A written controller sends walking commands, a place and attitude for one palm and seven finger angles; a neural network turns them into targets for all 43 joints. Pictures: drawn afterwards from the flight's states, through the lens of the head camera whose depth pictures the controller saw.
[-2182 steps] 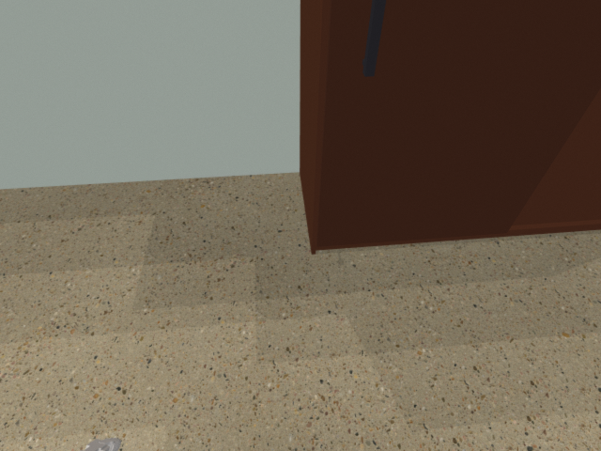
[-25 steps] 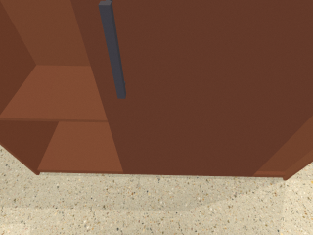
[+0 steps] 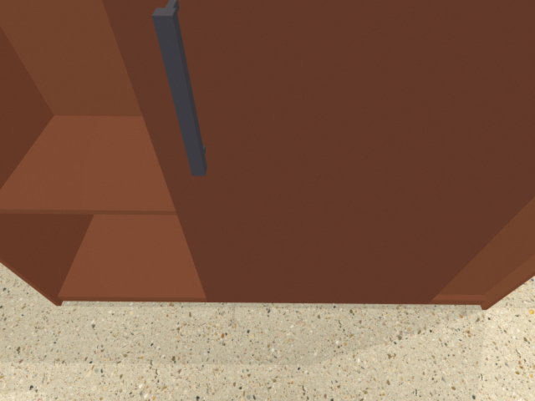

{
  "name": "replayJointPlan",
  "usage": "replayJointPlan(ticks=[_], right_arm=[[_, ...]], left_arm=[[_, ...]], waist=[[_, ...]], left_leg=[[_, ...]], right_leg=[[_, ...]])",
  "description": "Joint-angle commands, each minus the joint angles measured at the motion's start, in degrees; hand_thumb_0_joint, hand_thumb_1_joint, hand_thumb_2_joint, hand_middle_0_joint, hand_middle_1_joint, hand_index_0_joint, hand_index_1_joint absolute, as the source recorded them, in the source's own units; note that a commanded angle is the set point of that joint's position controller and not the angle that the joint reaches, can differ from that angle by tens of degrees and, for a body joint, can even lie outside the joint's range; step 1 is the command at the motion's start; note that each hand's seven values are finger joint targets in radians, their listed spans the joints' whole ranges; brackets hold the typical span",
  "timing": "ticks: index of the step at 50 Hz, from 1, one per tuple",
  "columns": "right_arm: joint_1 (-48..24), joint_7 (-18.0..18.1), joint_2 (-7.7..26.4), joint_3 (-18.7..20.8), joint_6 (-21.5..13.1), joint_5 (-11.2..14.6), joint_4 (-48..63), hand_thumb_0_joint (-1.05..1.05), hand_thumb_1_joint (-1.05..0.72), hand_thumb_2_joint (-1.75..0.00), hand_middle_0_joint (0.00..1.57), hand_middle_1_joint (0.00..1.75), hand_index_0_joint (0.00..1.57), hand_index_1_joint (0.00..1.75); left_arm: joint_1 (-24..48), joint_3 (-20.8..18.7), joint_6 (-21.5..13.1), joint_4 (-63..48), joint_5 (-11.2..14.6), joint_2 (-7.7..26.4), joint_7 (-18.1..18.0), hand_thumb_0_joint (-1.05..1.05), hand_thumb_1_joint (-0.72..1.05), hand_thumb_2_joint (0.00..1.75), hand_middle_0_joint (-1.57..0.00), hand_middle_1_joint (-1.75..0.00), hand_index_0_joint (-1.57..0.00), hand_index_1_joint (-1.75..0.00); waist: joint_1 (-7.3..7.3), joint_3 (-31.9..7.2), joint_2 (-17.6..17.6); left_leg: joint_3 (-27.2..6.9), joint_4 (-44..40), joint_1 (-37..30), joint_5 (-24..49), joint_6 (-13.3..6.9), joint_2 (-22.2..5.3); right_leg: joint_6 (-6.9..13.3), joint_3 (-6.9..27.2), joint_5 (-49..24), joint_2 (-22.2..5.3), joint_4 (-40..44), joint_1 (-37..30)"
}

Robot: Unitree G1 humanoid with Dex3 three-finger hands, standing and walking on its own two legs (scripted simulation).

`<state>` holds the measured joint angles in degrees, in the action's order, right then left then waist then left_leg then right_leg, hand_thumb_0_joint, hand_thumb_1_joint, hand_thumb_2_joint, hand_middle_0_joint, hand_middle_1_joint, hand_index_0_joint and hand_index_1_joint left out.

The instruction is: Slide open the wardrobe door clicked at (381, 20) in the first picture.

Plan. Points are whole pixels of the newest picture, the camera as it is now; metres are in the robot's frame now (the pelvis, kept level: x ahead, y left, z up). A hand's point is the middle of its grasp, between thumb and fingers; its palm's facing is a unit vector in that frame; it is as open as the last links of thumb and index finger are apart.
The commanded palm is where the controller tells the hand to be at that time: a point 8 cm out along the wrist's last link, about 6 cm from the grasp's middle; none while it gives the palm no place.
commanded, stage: stand and wait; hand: left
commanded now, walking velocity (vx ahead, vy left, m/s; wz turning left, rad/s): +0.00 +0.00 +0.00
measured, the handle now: (188, 100) +0.52 +0.16 +0.18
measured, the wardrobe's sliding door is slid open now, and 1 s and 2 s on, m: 0.58 0.58 0.58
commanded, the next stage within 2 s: none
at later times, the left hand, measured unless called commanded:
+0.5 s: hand out of the picture +0.06 +0.23 -0.16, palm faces -0.01 -0.95 -0.30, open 7.4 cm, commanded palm none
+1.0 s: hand out of the picture +0.07 +0.23 -0.16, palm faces -0.02 -0.95 -0.31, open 7.4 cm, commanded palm none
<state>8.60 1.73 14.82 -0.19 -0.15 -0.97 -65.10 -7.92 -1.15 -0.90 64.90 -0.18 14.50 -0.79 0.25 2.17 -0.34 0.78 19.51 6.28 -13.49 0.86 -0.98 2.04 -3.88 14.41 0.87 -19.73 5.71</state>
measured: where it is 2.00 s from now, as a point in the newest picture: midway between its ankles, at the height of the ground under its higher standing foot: outside the picture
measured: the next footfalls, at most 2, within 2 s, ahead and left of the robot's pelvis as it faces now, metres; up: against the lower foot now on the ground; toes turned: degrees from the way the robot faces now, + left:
none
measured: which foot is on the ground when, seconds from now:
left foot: down 0.00-1.00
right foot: down 0.00-1.00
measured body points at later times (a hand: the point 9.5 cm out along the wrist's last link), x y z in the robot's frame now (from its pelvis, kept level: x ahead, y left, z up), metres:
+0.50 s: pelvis -0.01 +0.00 +0.00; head +0.01 -0.01 +0.45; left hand +0.06 +0.27 -0.14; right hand +0.05 -0.28 -0.14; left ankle -0.04 +0.13 -0.75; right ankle -0.04 -0.09 -0.75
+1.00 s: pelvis -0.01 +0.00 +0.00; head +0.01 +0.00 +0.45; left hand +0.07 +0.28 -0.14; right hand +0.05 -0.29 -0.14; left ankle -0.04 +0.13 -0.75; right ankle -0.04 -0.09 -0.75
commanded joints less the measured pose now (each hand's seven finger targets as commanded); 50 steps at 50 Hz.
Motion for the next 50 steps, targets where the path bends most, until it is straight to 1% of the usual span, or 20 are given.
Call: replayJointPlan(ticks=[1,4,7,8,14,18,19,23,25,27,28,30,33,35,38,39,43,46,48,50], right_arm=[[-0.04,0.54,9.54,1.90,-1.05,-0.15,3.00,0.00,-0.90,-0.90,0.20,0.30,0.20,0.30],[-0.20,0.52,9.73,1.89,-1.05,-0.15,3.04,0.00,-0.90,-0.90,0.20,0.30,0.20,0.30],[-0.82,0.45,10.12,1.99,-1.02,-0.14,3.19,0.00,-0.90,-0.90,0.20,0.30,0.20,0.30],[-0.65,0.47,9.99,1.96,-1.00,-0.09,3.33,0.00,-0.90,-0.90,0.20,0.30,0.20,0.30],[-1.37,0.35,10.86,1.98,-0.98,-0.14,3.45,0.00,-0.90,-0.90,0.20,0.30,0.20,0.30],[-1.60,0.29,11.19,1.98,-0.99,-0.03,3.67,0.00,-0.90,-0.90,0.20,0.30,0.20,0.30],[-1.46,0.25,11.52,2.00,-1.04,-0.07,3.55,0.00,-0.90,-0.90,0.20,0.30,0.20,0.30],[-1.96,0.21,11.60,1.98,-0.94,0.00,3.65,0.00,-0.90,-0.90,0.20,0.30,0.20,0.30],[-2.06,0.18,12.21,1.99,-0.93,-0.12,3.51,0.00,-0.90,-0.90,0.20,0.30,0.20,0.30],[-2.13,0.13,12.48,1.99,-0.93,-0.08,3.51,0.00,-0.90,-0.90,0.20,0.30,0.20,0.30],[-2.01,0.16,12.08,1.93,-0.89,0.02,3.48,0.00,-0.90,-0.90,0.20,0.30,0.20,0.30],[-1.99,0.14,12.65,2.01,-1.01,-0.05,3.48,0.00,-0.90,-0.90,0.20,0.30,0.20,0.30],[-1.92,0.22,12.61,2.04,-0.93,0.04,3.46,0.00,-0.90,-0.90,0.20,0.30,0.20,0.30],[-2.11,0.15,12.84,2.08,-0.96,0.00,3.29,0.00,-0.90,-0.90,0.20,0.30,0.20,0.30],[-1.96,0.22,12.95,2.08,-1.01,0.04,3.42,0.00,-0.90,-0.90,0.20,0.30,0.20,0.30],[-2.13,0.18,13.04,2.11,-1.03,0.04,3.32,0.00,-0.90,-0.90,0.20,0.30,0.20,0.30],[-2.20,0.13,12.98,2.02,-0.90,0.05,3.39,0.00,-0.90,-0.90,0.20,0.30,0.20,0.30],[-2.44,0.04,13.52,2.10,-0.99,0.01,3.40,0.00,-0.90,-0.90,0.20,0.30,0.20,0.30],[-2.47,0.06,13.14,2.04,-0.94,0.07,3.40,0.00,-0.90,-0.90,0.20,0.30,0.20,0.30],[-2.65,0.02,13.61,2.12,-1.01,-0.01,3.40,0.00,-0.90,-0.90,0.20,0.30,0.20,0.30]], left_arm=[[0.21,-1.93,-1.21,-3.09,-0.09,10.31,-0.48,0.00,0.90,0.90,-0.20,-0.30,-0.20,-0.30],[0.32,-1.98,-1.25,-3.32,-0.11,10.59,-0.54,0.00,0.90,0.90,-0.20,-0.30,-0.20,-0.30],[0.86,-1.96,-1.25,-3.36,-0.10,10.98,-0.45,0.00,0.90,0.90,-0.20,-0.30,-0.20,-0.30],[0.52,-2.08,-1.31,-3.49,-0.24,11.17,-0.50,0.00,0.90,0.90,-0.20,-0.30,-0.20,-0.30],[1.54,-1.99,-1.22,-3.59,-0.15,11.73,-0.37,0.00,0.90,0.90,-0.20,-0.30,-0.20,-0.30],[1.86,-2.07,-1.25,-3.66,-0.26,12.21,-0.25,0.00,0.90,0.90,-0.20,-0.30,-0.20,-0.30],[2.00,-1.98,-1.30,-3.54,-0.17,12.37,-0.23,0.00,0.90,0.90,-0.20,-0.30,-0.20,-0.30],[2.20,-1.97,-1.23,-3.48,-0.26,12.62,-0.19,0.00,0.90,0.90,-0.20,-0.30,-0.20,-0.30],[2.49,-1.92,-1.23,-3.35,-0.12,12.94,-0.10,0.00,0.90,0.90,-0.20,-0.30,-0.20,-0.30],[2.74,-1.88,-1.25,-3.28,-0.12,13.12,-0.05,0.00,0.90,0.90,-0.20,-0.30,-0.20,-0.30],[2.54,-1.95,-1.21,-3.33,-0.22,13.09,-0.07,0.00,0.90,0.90,-0.20,-0.30,-0.20,-0.30],[2.60,-1.90,-1.30,-3.24,-0.10,13.36,-0.05,0.00,0.90,0.90,-0.20,-0.30,-0.20,-0.30],[2.70,-1.99,-1.36,-3.32,-0.19,13.63,-0.16,0.00,0.90,0.90,-0.20,-0.30,-0.20,-0.30],[2.81,-1.92,-1.32,-3.19,-0.10,13.75,-0.12,0.00,0.90,0.90,-0.20,-0.30,-0.20,-0.30],[2.85,-2.05,-1.39,-3.33,-0.18,14.00,-0.18,0.00,0.90,0.90,-0.20,-0.30,-0.20,-0.30],[2.85,-1.94,-1.37,-3.25,-0.12,13.92,-0.17,0.00,0.90,0.90,-0.20,-0.30,-0.20,-0.30],[3.20,-1.98,-1.27,-3.38,-0.21,14.09,-0.13,0.00,0.90,0.90,-0.20,-0.30,-0.20,-0.30],[3.59,-1.87,-1.32,-3.37,-0.15,14.33,-0.05,0.00,0.90,0.90,-0.20,-0.30,-0.20,-0.30],[3.52,-1.92,-1.31,-3.47,-0.24,14.26,-0.08,0.00,0.90,0.90,-0.20,-0.30,-0.20,-0.30],[3.89,-1.85,-1.28,-3.46,-0.16,14.31,-0.03,0.00,0.90,0.90,-0.20,-0.30,-0.20,-0.30]], waist=[[-0.04,-4.86,0.40],[-0.09,-4.66,0.02],[-0.08,-3.81,0.15],[-0.17,-4.18,0.90],[-0.05,-4.04,-0.61],[-0.06,-3.32,0.61],[0.01,-4.25,0.41],[-0.05,-2.94,0.45],[0.07,-3.62,-0.08],[0.14,-3.31,0.35],[0.02,-3.25,1.11],[0.06,-4.62,0.43],[0.10,-4.37,1.10],[0.08,-4.56,0.06],[0.03,-4.91,0.82],[0.06,-5.01,-0.39],[0.00,-3.39,0.60],[0.10,-4.05,-0.27],[0.07,-3.58,0.37],[0.15,-3.97,-0.67]], left_leg=[[-4.13,-0.66,-1.93,18.84,-2.23,-6.05],[-4.10,-0.61,-2.02,19.53,-2.18,-6.10],[-4.11,-1.15,-1.73,18.11,-2.09,-6.04],[-4.02,-0.85,-2.25,18.74,-2.16,-6.13],[-4.08,-1.50,-2.32,17.36,-1.99,-6.34],[-4.25,-2.04,-2.31,16.13,-2.04,-6.38],[-4.18,-2.05,-2.45,16.28,-2.03,-6.45],[-4.31,-2.46,-2.28,14.79,-2.05,-6.39],[-4.25,-2.41,-2.29,14.42,-1.93,-6.37],[-4.19,-2.77,-2.07,13.50,-1.91,-6.47],[-4.25,-2.72,-2.23,13.56,-1.98,-6.47],[-4.23,-2.45,-2.59,14.54,-1.97,-6.46],[-4.11,-2.28,-2.84,15.32,-1.96,-6.58],[-4.06,-2.38,-2.64,15.20,-1.90,-6.53],[-4.17,-2.28,-2.97,16.41,-1.94,-6.69],[-4.06,-2.21,-3.00,16.36,-1.93,-6.68],[-4.39,-2.75,-2.26,14.90,-1.85,-6.64],[-4.34,-2.93,-2.33,14.87,-1.84,-6.71],[-4.46,-2.94,-2.49,14.68,-1.87,-6.67],[-4.46,-3.00,-2.42,14.89,-1.81,-6.72]], right_leg=[[0.39,6.28,-21.84,-8.41,1.65,-1.85],[0.39,6.37,-23.05,-8.54,1.70,-2.09],[0.30,6.50,-21.81,-8.49,2.21,-1.61],[0.22,6.45,-22.90,-8.45,2.21,-1.84],[0.37,6.84,-20.46,-8.51,2.83,-1.56],[0.31,6.99,-18.88,-8.27,3.46,-1.02],[0.29,7.08,-19.39,-8.48,3.34,-1.57],[0.33,7.31,-17.53,-8.31,4.06,-0.57],[0.34,7.57,-17.54,-8.37,4.07,-0.93],[0.35,7.58,-16.66,-8.38,4.30,-0.62],[0.24,7.35,-16.29,-8.26,4.51,-0.67],[0.30,7.66,-17.98,-8.50,4.11,-1.44],[0.27,7.52,-19.58,-8.40,4.05,-1.52],[0.23,7.47,-19.39,-8.63,4.04,-1.69],[0.28,7.36,-20.68,-8.53,3.81,-2.16],[0.24,7.48,-20.59,-8.76,3.85,-2.12],[0.24,7.33,-18.38,-8.47,4.44,-1.38],[0.20,7.48,-18.10,-8.68,4.47,-1.66],[0.19,7.41,-17.75,-8.54,4.72,-1.31],[0.20,7.52,-17.58,-8.64,4.59,-1.47]])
